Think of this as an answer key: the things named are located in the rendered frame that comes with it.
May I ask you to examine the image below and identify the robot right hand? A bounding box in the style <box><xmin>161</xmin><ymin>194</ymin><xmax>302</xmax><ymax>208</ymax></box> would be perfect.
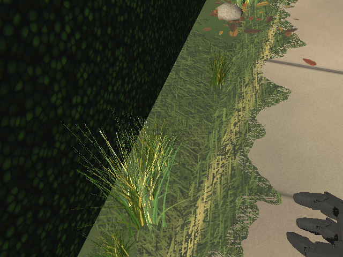
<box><xmin>286</xmin><ymin>192</ymin><xmax>343</xmax><ymax>257</ymax></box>

